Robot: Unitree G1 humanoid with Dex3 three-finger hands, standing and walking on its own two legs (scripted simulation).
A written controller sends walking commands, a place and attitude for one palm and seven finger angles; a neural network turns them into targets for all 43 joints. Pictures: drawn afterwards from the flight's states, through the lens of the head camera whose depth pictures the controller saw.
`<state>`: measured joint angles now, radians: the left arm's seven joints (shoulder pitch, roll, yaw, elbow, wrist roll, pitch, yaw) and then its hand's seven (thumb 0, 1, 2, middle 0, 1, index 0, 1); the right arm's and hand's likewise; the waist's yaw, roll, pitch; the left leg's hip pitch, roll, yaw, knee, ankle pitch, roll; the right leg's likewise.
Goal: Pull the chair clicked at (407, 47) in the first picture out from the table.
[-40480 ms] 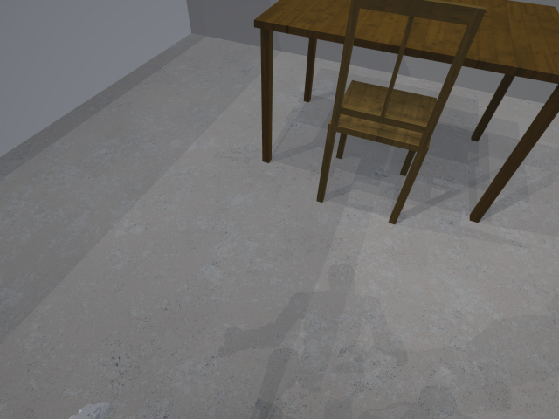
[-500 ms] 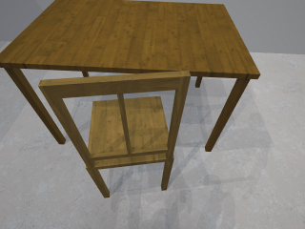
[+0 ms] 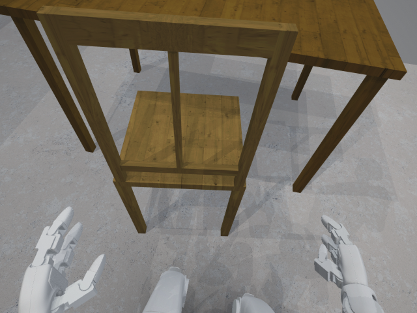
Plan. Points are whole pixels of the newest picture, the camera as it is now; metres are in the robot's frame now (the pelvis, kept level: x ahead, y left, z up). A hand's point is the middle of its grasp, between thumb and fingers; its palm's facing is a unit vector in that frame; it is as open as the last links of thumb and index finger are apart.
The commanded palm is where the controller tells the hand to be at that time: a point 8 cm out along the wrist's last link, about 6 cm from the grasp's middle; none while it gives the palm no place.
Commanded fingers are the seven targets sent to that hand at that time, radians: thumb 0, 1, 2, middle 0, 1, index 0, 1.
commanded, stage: raise the hand toward the chair's back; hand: left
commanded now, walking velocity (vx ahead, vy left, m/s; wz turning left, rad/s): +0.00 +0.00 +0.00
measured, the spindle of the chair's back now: (177, 121) +0.48 +0.14 +0.06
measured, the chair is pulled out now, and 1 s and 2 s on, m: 0.16 0.16 0.16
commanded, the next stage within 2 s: aim the fingers beside a spindle in 1.58 s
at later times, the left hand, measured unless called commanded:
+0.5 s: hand (98, 222) +0.24 +0.22 +0.06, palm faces +0.13 -0.99 -0.07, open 14.4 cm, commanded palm +0.21 +0.27 +0.06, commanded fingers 0.00 -0.31 0.38 -0.08 -0.11 -0.08 -0.11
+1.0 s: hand (83, 209) +0.25 +0.25 +0.07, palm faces +0.14 -0.99 -0.04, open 16.9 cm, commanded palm +0.23 +0.30 +0.08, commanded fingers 0.00 -0.50 0.30 -0.06 -0.08 -0.06 -0.08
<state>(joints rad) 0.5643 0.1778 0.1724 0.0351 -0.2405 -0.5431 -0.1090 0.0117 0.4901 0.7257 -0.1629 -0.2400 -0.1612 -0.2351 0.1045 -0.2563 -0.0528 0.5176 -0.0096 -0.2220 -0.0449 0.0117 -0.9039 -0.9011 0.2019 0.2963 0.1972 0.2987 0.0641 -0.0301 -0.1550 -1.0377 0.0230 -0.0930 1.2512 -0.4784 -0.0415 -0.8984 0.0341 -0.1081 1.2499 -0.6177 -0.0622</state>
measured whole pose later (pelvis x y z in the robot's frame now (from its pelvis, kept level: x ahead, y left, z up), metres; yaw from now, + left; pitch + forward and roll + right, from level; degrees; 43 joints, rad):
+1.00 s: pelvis +0.01 +0.05 +0.02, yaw -1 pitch +15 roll -4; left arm 0.35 0.23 0.17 -0.01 -0.25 -0.39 -0.10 -0.02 -0.49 0.31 -0.07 -0.09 -0.06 -0.08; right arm 0.21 -0.21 0.04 0.53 0.01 -0.15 -0.06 0.01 -0.90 -0.90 0.21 0.30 0.20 0.30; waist 0.00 0.03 -0.15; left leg -0.97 0.01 -0.05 1.16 -0.46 0.02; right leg -0.81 0.02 -0.07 1.11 -0.55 0.01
